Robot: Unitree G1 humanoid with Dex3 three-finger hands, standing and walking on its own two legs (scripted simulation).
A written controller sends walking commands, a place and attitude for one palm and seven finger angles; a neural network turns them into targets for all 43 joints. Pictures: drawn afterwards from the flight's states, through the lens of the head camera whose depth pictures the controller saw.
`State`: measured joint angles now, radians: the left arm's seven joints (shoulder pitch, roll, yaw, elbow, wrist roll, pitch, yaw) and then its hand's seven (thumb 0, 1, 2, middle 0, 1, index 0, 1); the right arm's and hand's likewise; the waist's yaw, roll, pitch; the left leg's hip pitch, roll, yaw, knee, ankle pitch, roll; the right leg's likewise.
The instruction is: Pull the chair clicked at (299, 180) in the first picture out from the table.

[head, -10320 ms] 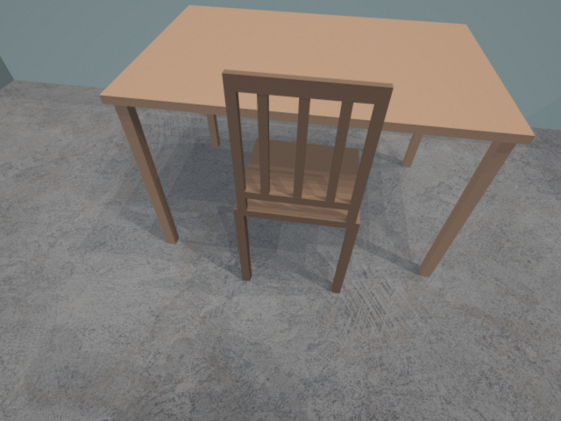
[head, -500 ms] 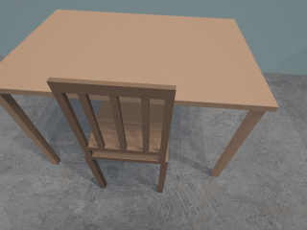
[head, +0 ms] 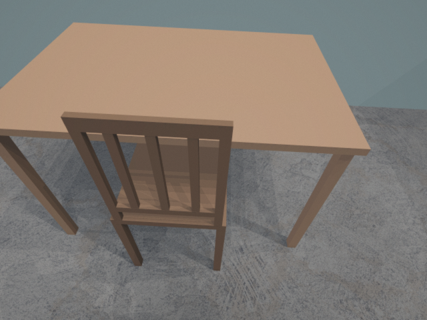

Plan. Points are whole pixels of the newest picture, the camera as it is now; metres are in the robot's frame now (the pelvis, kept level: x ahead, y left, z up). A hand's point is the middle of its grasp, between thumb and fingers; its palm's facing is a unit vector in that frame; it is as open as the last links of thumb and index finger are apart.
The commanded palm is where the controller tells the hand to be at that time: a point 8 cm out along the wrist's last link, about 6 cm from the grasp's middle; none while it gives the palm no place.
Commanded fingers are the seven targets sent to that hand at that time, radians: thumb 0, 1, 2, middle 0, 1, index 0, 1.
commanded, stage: look again from close up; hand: left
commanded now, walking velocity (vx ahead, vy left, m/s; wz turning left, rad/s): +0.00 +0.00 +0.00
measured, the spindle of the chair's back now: (159, 176) +0.49 +0.18 -0.09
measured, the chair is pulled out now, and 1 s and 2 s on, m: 0.00 0.00 0.00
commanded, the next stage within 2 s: raise the hand toward the chair's back in 0.84 s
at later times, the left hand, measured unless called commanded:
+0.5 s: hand out of the picture +0.07 +0.20 -0.18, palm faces +0.00 -0.98 -0.22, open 7.4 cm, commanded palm none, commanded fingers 0.00 0.90 0.90 -0.20 -0.30 -0.20 -0.30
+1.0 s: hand out of the picture +0.06 +0.20 -0.17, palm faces +0.11 -0.98 -0.19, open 7.4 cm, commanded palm +0.13 +0.24 -0.08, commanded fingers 0.00 0.81 0.86 -0.19 -0.29 -0.19 -0.29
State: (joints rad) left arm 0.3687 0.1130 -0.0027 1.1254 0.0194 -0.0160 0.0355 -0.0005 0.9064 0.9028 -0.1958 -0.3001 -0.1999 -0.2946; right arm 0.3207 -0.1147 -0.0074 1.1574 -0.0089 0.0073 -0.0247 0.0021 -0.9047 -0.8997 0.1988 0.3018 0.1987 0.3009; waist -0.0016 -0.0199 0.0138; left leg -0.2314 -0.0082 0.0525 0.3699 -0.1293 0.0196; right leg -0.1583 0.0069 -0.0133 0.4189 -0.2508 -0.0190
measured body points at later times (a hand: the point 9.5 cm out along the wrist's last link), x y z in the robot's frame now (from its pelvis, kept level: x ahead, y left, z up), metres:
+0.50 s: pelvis +0.04 +0.02 -0.01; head +0.04 +0.02 +0.44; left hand +0.07 +0.25 -0.16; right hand +0.05 -0.21 -0.17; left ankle +0.04 +0.11 -0.74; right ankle -0.02 -0.11 -0.74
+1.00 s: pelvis +0.03 +0.02 -0.01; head +0.04 +0.03 +0.44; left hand +0.05 +0.25 -0.15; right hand +0.07 -0.21 -0.15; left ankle +0.04 +0.11 -0.74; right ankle -0.01 -0.11 -0.74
